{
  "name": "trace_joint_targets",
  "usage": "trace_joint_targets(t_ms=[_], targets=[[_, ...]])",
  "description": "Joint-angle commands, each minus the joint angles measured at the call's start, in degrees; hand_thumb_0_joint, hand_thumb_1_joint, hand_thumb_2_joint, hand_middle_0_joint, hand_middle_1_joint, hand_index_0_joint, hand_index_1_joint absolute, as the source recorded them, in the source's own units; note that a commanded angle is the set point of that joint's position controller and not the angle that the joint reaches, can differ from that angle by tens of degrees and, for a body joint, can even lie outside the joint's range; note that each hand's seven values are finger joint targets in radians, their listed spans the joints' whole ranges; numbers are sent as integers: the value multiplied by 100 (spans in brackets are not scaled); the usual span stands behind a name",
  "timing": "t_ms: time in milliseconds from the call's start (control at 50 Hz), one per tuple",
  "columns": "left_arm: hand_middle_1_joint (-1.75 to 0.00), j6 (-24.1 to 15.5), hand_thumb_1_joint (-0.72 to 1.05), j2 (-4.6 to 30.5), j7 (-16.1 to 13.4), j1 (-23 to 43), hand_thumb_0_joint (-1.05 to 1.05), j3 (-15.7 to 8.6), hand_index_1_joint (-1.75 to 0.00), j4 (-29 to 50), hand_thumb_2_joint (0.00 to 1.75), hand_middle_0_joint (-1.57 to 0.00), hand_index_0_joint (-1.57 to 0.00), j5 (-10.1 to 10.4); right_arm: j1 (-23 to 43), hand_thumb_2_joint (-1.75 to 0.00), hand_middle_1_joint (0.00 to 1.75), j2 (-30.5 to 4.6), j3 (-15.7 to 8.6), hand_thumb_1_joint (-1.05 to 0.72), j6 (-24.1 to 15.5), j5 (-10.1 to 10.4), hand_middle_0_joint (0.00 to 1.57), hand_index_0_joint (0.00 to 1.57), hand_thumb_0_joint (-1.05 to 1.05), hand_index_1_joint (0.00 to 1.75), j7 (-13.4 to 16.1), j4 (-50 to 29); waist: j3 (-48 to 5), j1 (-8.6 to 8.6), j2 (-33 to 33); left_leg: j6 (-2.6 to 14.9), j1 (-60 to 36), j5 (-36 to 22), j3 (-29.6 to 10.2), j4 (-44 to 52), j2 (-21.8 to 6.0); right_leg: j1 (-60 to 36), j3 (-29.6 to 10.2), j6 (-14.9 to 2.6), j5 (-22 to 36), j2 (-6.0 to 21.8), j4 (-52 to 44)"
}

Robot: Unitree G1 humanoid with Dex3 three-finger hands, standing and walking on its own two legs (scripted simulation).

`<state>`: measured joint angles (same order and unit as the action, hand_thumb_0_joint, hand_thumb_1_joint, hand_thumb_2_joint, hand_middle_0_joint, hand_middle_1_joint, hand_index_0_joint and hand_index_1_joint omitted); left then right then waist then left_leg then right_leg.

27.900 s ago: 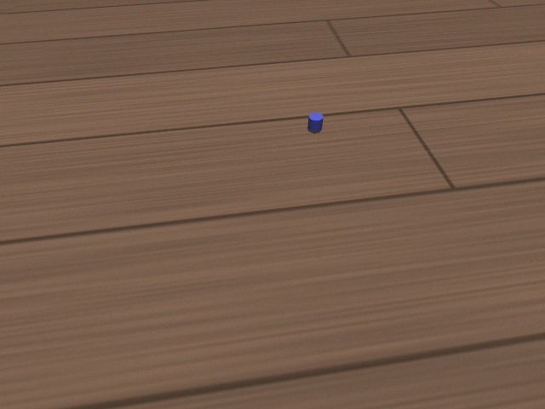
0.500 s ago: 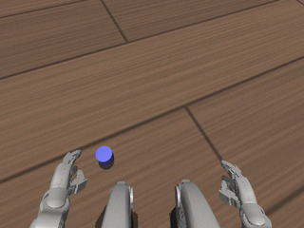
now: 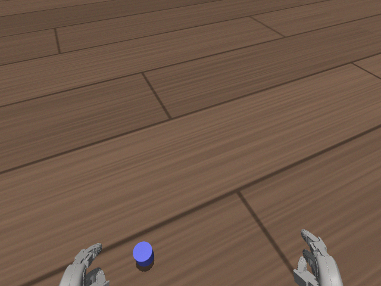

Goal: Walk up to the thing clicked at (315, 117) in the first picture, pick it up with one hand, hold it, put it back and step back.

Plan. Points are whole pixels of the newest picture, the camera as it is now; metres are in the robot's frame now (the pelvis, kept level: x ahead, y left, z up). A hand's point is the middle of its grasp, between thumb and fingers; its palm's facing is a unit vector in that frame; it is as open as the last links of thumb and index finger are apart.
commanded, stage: home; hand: left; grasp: from above
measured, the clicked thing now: (143, 254) +0.41 +0.22 -0.68
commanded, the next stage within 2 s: stand in 1.94 s
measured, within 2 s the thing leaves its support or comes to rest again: neither
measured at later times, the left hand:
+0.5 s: hand out of the picture +0.15 +0.18 -0.05, palm faces +0.05 -0.98 -0.20, open 7.4 cm
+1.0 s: hand out of the picture +0.15 +0.18 -0.05, palm faces +0.05 -0.98 -0.19, open 7.4 cm
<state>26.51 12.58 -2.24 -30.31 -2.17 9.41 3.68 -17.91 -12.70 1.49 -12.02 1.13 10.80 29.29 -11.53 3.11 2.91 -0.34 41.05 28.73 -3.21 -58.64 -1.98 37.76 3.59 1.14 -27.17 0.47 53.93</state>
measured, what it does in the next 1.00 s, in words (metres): stands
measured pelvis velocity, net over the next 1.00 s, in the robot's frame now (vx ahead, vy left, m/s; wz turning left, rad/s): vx -0.01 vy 0.00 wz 0.00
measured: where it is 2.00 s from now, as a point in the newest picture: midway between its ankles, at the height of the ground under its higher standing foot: outside the picture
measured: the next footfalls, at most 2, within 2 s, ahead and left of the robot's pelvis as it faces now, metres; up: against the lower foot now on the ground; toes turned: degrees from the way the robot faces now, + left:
none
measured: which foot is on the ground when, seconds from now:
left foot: down 0.00-1.00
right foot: down 0.00-1.00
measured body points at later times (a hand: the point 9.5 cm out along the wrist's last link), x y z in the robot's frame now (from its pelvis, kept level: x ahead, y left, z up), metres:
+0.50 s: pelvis -0.01 +0.00 +0.00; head +0.01 +0.01 +0.45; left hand +0.15 +0.23 -0.03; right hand +0.15 -0.24 -0.06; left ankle +0.00 +0.12 -0.68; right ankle +0.00 -0.14 -0.68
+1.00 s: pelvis -0.01 +0.00 +0.00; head +0.00 +0.01 +0.45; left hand +0.15 +0.23 -0.03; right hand +0.15 -0.24 -0.06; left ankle +0.00 +0.12 -0.68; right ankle +0.00 -0.14 -0.68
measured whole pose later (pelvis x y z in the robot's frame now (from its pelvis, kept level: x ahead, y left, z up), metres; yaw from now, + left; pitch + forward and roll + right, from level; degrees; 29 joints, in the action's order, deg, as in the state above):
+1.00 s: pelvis -0.01 +0.00 +0.00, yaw +0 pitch +9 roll -3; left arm 25.8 12.9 -1.0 -28.7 -1.5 7.5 2.9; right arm -16.7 -12.3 2.1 -14.3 0.3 10.4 30.8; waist -9.3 2.0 2.2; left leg -0.2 39.8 28.1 -3.1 -58.5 -1.7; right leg 36.5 3.4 1.3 -26.6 0.7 53.8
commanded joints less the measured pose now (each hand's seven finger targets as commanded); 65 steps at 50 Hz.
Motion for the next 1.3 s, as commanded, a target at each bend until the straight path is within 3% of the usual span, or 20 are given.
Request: trace_joint_targets(t_ms=[0, 80, 240, 440, 680, 820, 920, 1020, 1100, 1240, 1260, 1280], targets=[[-30, -248, 90, 535, 63, 272, 0, -242, -30, 850, 90, -20, -20, -55, 380, -90, 30, -702, -265, -90, -400, -51, 20, 20, 0, 30, 61, -827, -21, 42, -29, 100, -677, -1477, 35, 1054, 170, -210, 129, -123, 1229, -205, -855], [-30, -300, 90, 575, 109, 401, 0, -294, -30, 845, 90, -20, -20, -76, 471, -90, 30, -704, -252, -90, -474, -74, 20, 20, 0, 30, 27, -842, 97, -42, 115, 93, -594, -974, -2, 1190, 177, -148, 128, -118, 794, -182, -905], [-30, -366, 90, 607, 63, 268, 0, -326, -30, 948, 90, -20, -20, -103, 479, -90, 30, -682, -242, -90, -513, -91, 20, 20, 0, 30, 24, -807, -362, -51, 102, 88, -803, -1502, 52, 1014, 206, -414, 64, -130, 1279, -171, -820], [-30, -389, 90, 579, 39, 298, 0, -266, -30, 893, 90, -20, -20, -87, 566, -90, 30, -677, -203, -90, -517, -86, 20, 20, 0, 30, 46, -789, -101, -101, -89, 107, -612, -1015, 15, 1138, 182, -356, 97, -115, 846, -176, -917], [-30, -358, 90, 599, 58, 247, 0, -286, -30, 925, 90, -20, -20, -105, 466, -90, 30, -684, -242, -90, -548, -84, 20, 20, 0, 30, 66, -755, -233, -112, 11, 83, -706, -1253, 50, 1080, 166, -361, 71, -130, 1013, -180, -833], [-30, -375, 90, 624, 71, 366, 0, -281, -30, 906, 90, -20, -20, -91, 522, -90, 30, -689, -233, -90, -560, -82, 20, 20, 0, 30, 61, -751, -54, -88, 25, 105, -577, -921, 22, 1139, 174, -308, 63, -115, 768, -169, -914], [-30, -355, 90, 644, 69, 256, 0, -305, -30, 887, 90, -20, -20, -98, 464, -90, 30, -700, -258, -90, -554, -83, 20, 20, 0, 30, 54, -741, -256, -96, -12, 100, -679, -1369, 76, 1003, 191, -459, 32, -118, 1152, -152, -864], [-30, -356, 90, 632, 58, 350, 0, -259, -30, 913, 90, -20, -20, -116, 505, -90, 30, -686, -240, -90, -546, -89, 20, 20, 0, 30, 64, -724, -186, -78, 78, 82, -719, -1273, -7, 1104, 151, -353, 73, -132, 1033, -171, -831], [-30, -371, 90, 609, 62, 368, 0, -251, -30, 884, 90, -20, -20, -102, 559, -90, 30, -722, -244, -90, -553, -82, 20, 20, 0, 30, 47, -748, 48, -107, 147, 74, -585, -777, -66, 1268, 120, -198, 100, -127, 647, -187, -837], [-30, -387, 90, 627, 67, 269, 0, -293, -30, 974, 90, -20, -20, -75, 534, -90, 30, -680, -244, -90, -549, -74, 20, 20, 0, 30, 41, -791, -182, -115, 6, 85, -615, -1067, 11, 1100, 156, -317, 68, -126, 854, -179, -849], [-30, -380, 90, 578, 72, 259, 0, -247, -30, 860, 90, -20, -20, -74, 475, -90, 30, -734, -281, -90, -561, -84, 20, 20, 0, 30, 51, -753, -244, -29, -26, 89, -675, -1091, 9, 1088, 144, -294, 63, -126, 878, -184, -820], [-30, -398, 90, 620, 76, 334, 0, -282, -30, 1019, 90, -20, -20, -65, 503, -90, 30, -680, -242, -90, -565, -79, 20, 20, 0, 30, 44, -755, -249, -101, 69, 80, -682, -1210, 0, 1077, 150, -327, 65, -137, 979, -174, -799]])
